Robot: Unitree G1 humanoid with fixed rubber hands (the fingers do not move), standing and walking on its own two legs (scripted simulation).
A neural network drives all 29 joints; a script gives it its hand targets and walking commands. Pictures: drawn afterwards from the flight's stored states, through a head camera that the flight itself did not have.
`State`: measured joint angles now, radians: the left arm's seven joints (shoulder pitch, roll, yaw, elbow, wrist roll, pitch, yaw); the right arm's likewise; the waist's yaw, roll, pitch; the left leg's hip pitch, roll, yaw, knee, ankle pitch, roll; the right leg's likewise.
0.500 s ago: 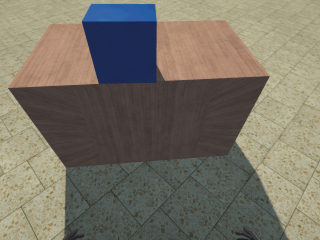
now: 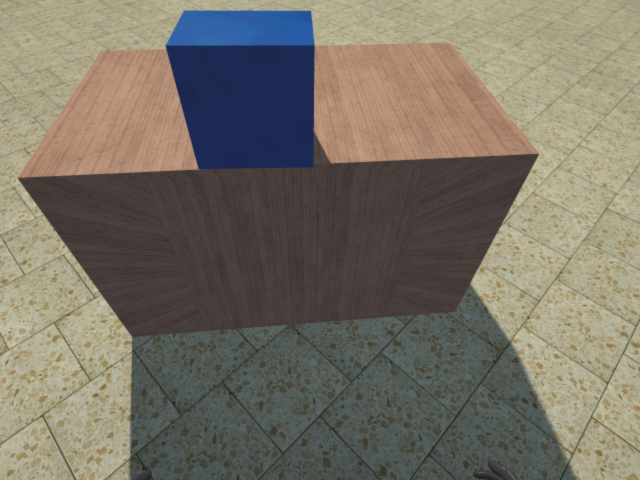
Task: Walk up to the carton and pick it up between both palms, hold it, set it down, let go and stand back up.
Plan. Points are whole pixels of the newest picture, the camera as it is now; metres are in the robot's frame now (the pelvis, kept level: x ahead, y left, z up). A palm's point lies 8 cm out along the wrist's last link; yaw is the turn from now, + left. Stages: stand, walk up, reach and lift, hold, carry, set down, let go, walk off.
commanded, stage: stand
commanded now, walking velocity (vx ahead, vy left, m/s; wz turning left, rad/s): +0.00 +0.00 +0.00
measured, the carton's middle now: (252, 93) +0.84 +0.13 +0.07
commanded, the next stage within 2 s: walk up in 0.26 s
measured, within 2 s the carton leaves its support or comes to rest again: neither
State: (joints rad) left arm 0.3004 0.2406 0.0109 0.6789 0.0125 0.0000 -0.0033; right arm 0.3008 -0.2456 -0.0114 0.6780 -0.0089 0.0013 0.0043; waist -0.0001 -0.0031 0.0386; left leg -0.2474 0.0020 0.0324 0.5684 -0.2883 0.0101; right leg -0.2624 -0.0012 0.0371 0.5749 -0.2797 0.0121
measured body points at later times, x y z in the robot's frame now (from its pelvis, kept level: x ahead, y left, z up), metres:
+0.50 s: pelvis +0.00 +0.00 +0.00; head +0.01 +0.00 +0.45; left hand +0.09 +0.25 -0.12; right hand +0.09 -0.26 -0.12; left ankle +0.01 +0.11 -0.73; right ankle +0.02 -0.13 -0.73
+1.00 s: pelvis +0.12 +0.04 +0.00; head +0.14 +0.04 +0.45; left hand +0.24 +0.29 -0.11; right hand +0.08 -0.22 -0.12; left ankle +0.04 +0.13 -0.73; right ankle +0.25 -0.08 -0.70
